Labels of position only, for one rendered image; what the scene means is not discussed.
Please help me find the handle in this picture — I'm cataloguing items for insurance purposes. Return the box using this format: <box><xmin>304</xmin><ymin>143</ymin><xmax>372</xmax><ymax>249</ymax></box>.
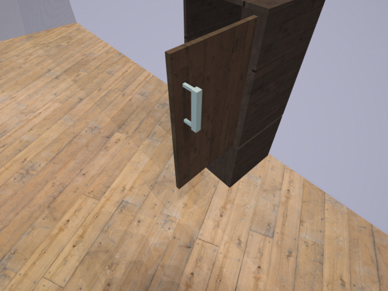
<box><xmin>182</xmin><ymin>82</ymin><xmax>202</xmax><ymax>133</ymax></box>

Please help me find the cupboard door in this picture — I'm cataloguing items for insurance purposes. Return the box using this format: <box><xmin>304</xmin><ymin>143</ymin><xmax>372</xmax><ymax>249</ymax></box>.
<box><xmin>165</xmin><ymin>15</ymin><xmax>258</xmax><ymax>189</ymax></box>

